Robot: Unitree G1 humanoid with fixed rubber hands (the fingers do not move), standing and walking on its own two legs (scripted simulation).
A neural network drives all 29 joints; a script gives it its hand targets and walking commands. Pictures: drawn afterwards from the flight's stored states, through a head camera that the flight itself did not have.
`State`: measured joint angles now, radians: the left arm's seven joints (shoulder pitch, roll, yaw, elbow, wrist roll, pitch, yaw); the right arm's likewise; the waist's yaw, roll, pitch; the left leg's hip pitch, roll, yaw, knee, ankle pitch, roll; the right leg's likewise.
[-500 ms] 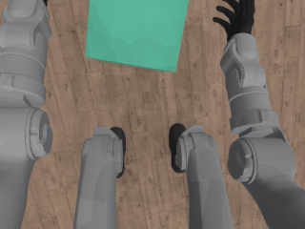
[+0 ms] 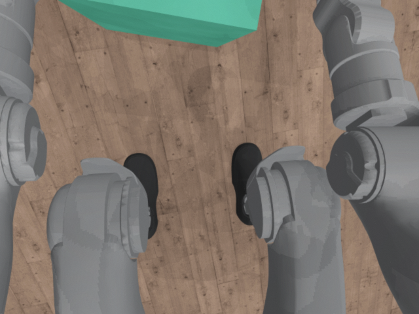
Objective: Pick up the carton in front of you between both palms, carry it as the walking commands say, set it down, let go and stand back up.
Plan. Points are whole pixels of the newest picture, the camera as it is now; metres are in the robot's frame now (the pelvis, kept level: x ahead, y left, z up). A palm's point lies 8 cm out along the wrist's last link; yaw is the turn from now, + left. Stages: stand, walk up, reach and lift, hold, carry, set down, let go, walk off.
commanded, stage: reach and lift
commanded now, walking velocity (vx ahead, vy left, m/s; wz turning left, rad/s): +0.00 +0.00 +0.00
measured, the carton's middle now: out of the picture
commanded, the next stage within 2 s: none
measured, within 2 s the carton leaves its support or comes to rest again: leaves its support in 0.68 s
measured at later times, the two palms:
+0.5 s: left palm out of the picture +0.60 +0.19 -0.17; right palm out of the picture +0.58 -0.12 -0.15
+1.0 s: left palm out of the picture +0.57 +0.18 -0.07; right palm out of the picture +0.52 -0.11 -0.07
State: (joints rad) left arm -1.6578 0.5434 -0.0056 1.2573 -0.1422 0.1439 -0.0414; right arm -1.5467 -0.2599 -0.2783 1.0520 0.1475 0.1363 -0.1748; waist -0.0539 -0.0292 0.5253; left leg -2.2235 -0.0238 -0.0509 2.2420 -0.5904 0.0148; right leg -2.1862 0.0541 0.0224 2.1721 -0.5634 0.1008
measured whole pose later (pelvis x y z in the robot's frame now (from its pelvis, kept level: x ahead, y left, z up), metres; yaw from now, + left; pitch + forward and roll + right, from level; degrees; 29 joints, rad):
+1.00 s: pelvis +0.02 +0.00 +0.03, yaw +2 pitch +39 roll -6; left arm -1.42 0.31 -0.04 0.90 -0.05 0.42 0.07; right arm -1.12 0.09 -0.55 0.57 0.00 0.32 -0.25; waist -0.06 -0.10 0.13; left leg -2.21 -0.07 -0.07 2.14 -0.61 0.00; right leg -2.17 0.06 0.04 2.09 -0.58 0.09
